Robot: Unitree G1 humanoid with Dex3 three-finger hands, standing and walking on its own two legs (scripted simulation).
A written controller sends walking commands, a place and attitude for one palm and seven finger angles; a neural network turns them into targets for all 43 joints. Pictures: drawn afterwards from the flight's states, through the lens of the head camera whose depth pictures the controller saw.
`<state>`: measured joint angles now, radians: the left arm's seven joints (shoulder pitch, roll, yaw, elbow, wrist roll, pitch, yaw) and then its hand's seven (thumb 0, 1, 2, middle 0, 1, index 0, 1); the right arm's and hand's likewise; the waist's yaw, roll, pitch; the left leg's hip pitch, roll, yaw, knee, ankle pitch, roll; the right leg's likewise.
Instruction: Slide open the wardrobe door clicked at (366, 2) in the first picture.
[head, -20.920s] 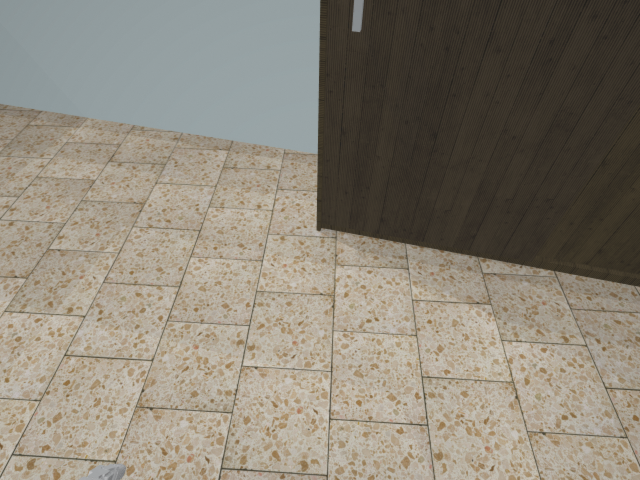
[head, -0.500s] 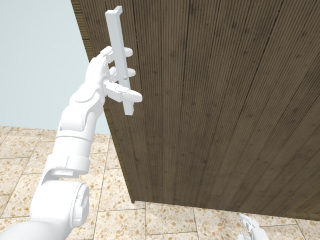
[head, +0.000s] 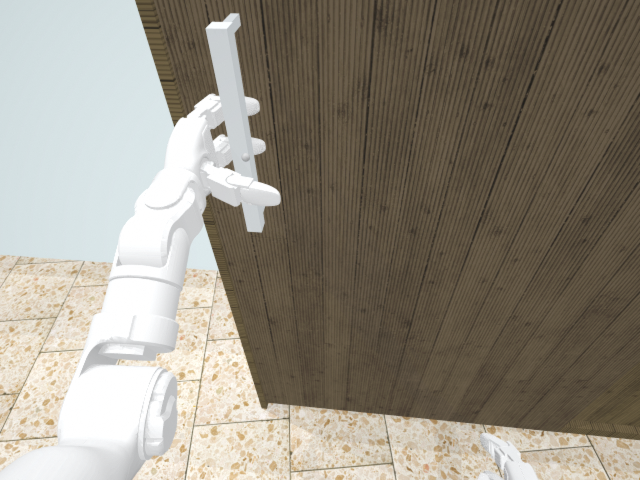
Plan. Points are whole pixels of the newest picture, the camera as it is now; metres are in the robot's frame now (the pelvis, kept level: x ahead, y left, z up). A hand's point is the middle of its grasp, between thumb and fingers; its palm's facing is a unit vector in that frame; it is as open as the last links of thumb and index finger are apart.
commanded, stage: grip the handle and tug to test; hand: left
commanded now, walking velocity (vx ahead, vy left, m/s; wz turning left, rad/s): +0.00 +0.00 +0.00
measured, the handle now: (245, 137) +0.47 +0.13 +0.22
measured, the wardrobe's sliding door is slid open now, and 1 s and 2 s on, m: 0.00 0.00 0.00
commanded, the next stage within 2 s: tug the door sideways, standing still in 1.48 s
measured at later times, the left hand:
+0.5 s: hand (251, 152) +0.42 +0.11 +0.23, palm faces -0.05 -1.00 +0.02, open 9.5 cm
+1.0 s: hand (252, 156) +0.42 +0.11 +0.23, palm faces -0.04 -1.00 +0.00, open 5.5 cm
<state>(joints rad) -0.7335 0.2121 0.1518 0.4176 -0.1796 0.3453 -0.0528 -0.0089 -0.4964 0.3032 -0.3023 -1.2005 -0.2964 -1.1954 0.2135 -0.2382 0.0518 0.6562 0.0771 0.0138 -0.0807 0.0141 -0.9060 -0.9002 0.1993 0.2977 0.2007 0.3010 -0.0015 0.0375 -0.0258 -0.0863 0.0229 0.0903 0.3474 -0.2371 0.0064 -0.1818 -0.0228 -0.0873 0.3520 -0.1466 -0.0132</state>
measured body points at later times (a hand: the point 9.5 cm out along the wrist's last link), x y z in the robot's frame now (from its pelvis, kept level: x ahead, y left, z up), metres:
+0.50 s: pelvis +0.00 +0.00 +0.00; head -0.01 -0.01 +0.45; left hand +0.42 +0.16 +0.23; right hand +0.15 -0.23 -0.10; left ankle -0.03 +0.11 -0.75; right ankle +0.03 -0.11 -0.75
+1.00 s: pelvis +0.00 +0.00 +0.00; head -0.01 -0.01 +0.45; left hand +0.42 +0.16 +0.23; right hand +0.17 -0.23 -0.10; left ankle -0.03 +0.11 -0.75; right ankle +0.03 -0.11 -0.75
